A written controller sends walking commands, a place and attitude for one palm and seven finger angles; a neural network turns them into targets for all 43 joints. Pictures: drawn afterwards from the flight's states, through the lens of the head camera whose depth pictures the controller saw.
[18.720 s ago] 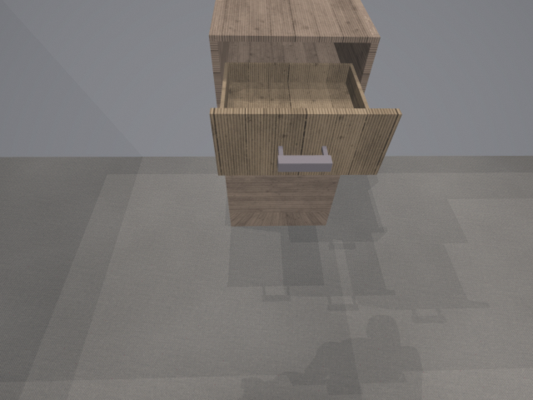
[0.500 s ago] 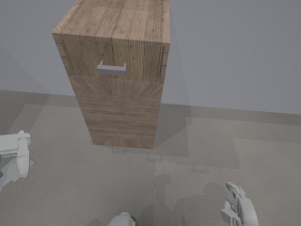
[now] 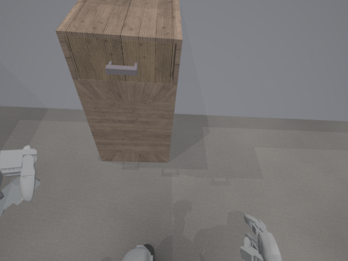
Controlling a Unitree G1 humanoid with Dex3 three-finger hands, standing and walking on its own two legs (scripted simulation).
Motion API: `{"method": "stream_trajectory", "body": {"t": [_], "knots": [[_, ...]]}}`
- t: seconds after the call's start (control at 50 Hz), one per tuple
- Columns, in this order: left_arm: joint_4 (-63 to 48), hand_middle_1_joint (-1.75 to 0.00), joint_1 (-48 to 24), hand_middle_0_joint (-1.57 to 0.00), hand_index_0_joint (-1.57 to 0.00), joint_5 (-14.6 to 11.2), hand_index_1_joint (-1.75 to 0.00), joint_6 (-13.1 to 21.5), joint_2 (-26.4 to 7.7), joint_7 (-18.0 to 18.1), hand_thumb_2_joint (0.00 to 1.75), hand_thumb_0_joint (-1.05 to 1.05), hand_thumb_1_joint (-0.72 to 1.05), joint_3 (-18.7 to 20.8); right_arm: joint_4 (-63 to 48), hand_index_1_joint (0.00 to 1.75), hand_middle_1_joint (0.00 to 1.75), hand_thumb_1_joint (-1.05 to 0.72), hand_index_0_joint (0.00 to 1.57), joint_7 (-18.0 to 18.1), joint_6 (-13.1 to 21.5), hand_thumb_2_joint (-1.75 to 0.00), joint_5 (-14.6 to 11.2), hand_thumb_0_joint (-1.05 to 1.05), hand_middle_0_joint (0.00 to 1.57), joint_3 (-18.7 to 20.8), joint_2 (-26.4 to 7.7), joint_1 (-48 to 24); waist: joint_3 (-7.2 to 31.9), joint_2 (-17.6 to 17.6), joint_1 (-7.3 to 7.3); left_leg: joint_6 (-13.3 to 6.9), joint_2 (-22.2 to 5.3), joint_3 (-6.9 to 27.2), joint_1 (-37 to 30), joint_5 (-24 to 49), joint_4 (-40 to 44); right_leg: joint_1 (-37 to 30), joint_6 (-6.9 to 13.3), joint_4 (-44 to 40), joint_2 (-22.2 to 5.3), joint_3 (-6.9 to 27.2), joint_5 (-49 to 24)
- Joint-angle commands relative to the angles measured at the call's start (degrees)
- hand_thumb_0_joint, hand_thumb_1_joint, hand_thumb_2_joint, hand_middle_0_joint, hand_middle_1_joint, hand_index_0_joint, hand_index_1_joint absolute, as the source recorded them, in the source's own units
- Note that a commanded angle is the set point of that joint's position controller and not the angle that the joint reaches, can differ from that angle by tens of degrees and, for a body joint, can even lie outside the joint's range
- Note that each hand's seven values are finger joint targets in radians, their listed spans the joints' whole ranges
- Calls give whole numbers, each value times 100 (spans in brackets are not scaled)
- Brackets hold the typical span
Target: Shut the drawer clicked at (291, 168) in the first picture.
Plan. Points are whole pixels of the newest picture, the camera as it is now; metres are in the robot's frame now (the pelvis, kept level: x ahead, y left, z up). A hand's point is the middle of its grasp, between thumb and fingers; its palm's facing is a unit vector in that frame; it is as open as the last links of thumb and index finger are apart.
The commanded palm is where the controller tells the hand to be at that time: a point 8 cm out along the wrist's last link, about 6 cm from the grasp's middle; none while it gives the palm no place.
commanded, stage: stop stepping back and stand still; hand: left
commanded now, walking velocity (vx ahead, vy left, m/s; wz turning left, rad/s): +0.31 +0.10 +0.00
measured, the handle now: (122, 67) +0.76 +0.25 -0.01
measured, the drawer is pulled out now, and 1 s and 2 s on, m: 0.00 0.00 0.00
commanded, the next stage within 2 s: let the arm hang, fingers relaxed in 0.76 s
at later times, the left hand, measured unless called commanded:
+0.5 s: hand out of the picture +0.14 +0.26 +0.17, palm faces +0.45 -0.80 -0.39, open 3.3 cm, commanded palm +0.08 +0.29 +0.19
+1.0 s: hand (45, 259) +0.13 +0.27 -0.03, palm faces +0.14 -0.90 -0.41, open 3.1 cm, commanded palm none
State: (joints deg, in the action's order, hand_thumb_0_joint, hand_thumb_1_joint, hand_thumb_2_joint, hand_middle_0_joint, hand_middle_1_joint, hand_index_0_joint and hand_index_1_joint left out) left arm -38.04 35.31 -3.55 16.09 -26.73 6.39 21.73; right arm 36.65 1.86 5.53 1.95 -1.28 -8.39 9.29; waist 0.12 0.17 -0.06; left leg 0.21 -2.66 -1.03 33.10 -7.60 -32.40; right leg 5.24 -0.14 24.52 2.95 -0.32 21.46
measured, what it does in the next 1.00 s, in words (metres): steps on the spot: left foot, then left foot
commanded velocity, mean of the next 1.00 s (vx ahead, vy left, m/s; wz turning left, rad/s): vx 0.02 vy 0.00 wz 0.00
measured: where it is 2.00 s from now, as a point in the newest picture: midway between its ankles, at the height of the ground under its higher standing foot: outside the picture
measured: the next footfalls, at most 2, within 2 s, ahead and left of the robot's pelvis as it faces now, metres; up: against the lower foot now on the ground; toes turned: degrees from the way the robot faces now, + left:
left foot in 0.06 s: +0.13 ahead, +0.09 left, +0.00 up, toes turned +1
left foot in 0.72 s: +0.04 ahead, +0.12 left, +0.00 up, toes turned +2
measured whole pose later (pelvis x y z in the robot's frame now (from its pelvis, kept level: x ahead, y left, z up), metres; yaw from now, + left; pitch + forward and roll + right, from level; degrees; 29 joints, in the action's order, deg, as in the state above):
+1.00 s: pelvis -0.06 +0.02 +0.00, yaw +4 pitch +1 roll -1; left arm 15.7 16.1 2.0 1.0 -18.6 1.3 6.1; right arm 45.8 -0.4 3.2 0.8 1.0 -15.5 7.2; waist 0.6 -2.5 0.2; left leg -2.0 1.4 0.4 23.4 -11.3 -34.0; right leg 13.5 -0.3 33.7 0.4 -0.2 21.0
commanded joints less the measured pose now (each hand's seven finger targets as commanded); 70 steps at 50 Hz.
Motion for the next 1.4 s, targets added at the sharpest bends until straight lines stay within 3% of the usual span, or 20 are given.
{"method": "stream_trajectory", "body": {"t": [0.0,0.06,0.1,0.12,0.2,0.26,0.32,0.36,0.42,0.5,0.56,0.58,0.7,0.74,0.82,0.84,0.88,0.94,1.14,1.38], "knots": [[-624,-160,216,-140,-140,-132,-160,-96,-594,185,90,0,90,821,-980,30,30,-90,20,216,121,-90,-241,0,20,306,-881,-307,178,372,203,-39,87,72,-2139,-307,-436,1887,549,-599,-1280,252,-941],[-392,-160,-136,-140,-140,-67,-160,-46,-595,204,90,0,90,710,-1013,30,30,-90,20,323,314,-90,-306,0,20,336,-1109,-302,-132,-349,147,-304,-358,888,-2323,-215,1023,1622,26,-36,-495,-107,-513],[-590,-160,-150,-140,-140,3,-160,22,-541,226,90,0,90,693,-1030,30,30,-90,20,341,395,-90,-223,0,20,300,-1066,-259,37,-1342,72,-237,-663,1881,-1789,-2127,2362,1065,33,556,-89,-196,378],[-754,-160,-176,-140,-140,40,-160,47,-581,245,90,0,90,735,-1028,30,30,-90,20,333,435,-90,-196,0,20,308,-1060,-257,97,-1297,32,-136,-693,1951,-1457,-2713,2676,711,79,565,-17,-220,579],[-865,-160,580,-140,-140,51,-160,58,-600,216,90,0,90,783,-1080,30,30,-90,20,227,447,-90,-203,0,20,375,-1012,-194,459,-631,18,25,-43,779,-1387,-1789,1551,286,269,-583,-281,-37,625],[-1060,-160,467,-140,-140,-44,-160,107,-658,238,90,0,90,885,-930,30,30,-90,20,175,346,-90,-192,0,20,493,-1069,-68,418,474,123,23,215,311,-2282,-633,-751,1908,852,-1257,-1363,981,990],[-625,-160,-145,-140,-140,41,-160,59,-366,294,90,0,90,570,-831,30,30,-90,20,237,337,-90,-229,0,20,454,-1056,-46,-154,93,247,-56,56,371,-2285,-403,-346,2082,632,-756,-1189,627,143],[-378,-160,-510,-140,-140,66,-160,53,-382,295,90,0,90,514,-826,30,30,-90,20,337,426,-90,-243,0,20,445,-1103,-139,-359,-414,223,-158,-214,877,-2520,-710,666,2137,209,-281,-580,189,366],[-481,-160,-728,-140,-140,177,-160,53,-354,325,90,0,90,538,-913,30,30,-90,20,394,483,-90,-173,0,20,328,-1061,-220,-233,-1626,67,-158,-826,2314,-1229,-3547,2934,841,62,1213,135,-64,711],[-774,-160,-134,-140,-140,192,-160,8,-386,244,90,0,90,522,-1033,30,30,-90,20,271,461,-90,-135,0,20,319,-921,-235,339,-903,-34,-39,-297,1088,-960,-2468,2177,-154,214,-70,-57,-48,532],[-871,-160,261,-140,-140,74,-160,-60,-533,226,90,0,90,727,-988,30,30,-90,20,162,264,-90,-162,0,20,443,-959,-178,190,995,31,70,394,320,-1779,-852,-1282,1940,1021,-1719,-1662,1973,1537],[-795,-160,183,-140,-140,63,-160,-108,-339,228,90,0,90,569,-889,30,30,-90,20,130,160,-90,-169,0,20,423,-907,-84,52,960,131,55,279,316,-1379,-649,-1679,1880,1175,-1559,-1881,1906,1222],[-306,-160,-484,-140,-140,147,-160,-24,-331,324,90,0,90,458,-918,30,30,-90,20,327,365,-90,-255,0,20,364,-1045,-228,114,-349,21,-333,-399,650,-2553,826,806,1189,36,2,-543,450,-1414],[-316,-160,-331,-140,-140,153,-160,-32,-386,268,90,0,90,524,-935,30,30,-90,20,317,352,-90,-251,0,20,298,-944,-118,517,-534,46,-402,-459,865,-2622,1505,932,845,-64,319,-409,165,-1746],[-824,-160,-223,-140,-140,164,-160,38,-327,237,90,0,90,425,-1015,30,30,-90,20,249,491,-90,-257,0,20,313,-996,-225,646,-563,8,-392,-476,914,-2396,802,1157,519,-75,131,-349,142,-1254],[4377,-160,-743,-140,-140,685,-160,-968,475,-507,90,0,90,-1549,474,30,30,-90,20,-214,575,-90,-204,0,20,701,-2128,-595,243,-294,116,-407,-387,923,-1626,2173,111,984,56,796,-748,98,-2377],[4798,-151,-786,-132,-132,565,-151,-1471,765,-603,90,0,90,-1608,451,30,30,-90,20,-186,93,-90,-217,0,20,591,-1465,92,912,468,25,-273,-361,657,-2023,1767,-153,860,158,543,-836,336,-2078],[5657,-138,-1415,-120,-120,571,-138,-1536,530,-627,90,0,90,-1636,437,30,30,-90,20,-169,-182,-90,-116,0,20,481,-1459,-18,619,1087,12,-385,-230,869,-1591,916,-60,831,309,456,-824,372,-1571],[8976,-95,-1516,-80,-80,429,-95,-1679,712,-569,90,0,90,-1945,1559,30,30,-90,20,-59,-584,-90,-44,0,20,306,-1090,201,-15,-1267,-58,-300,-175,1209,-1576,-1206,1368,673,343,-173,-583,370,-58],[10195,-43,-1004,-32,-32,413,-43,-1612,982,-492,90,0,90,-2084,2410,30,30,-90,20,8,-642,-90,-123,0,20,381,-838,1067,-440,-64,42,-328,-201,1069,-2019,-1066,1354,1101,408,-617,-688,318,149]]}}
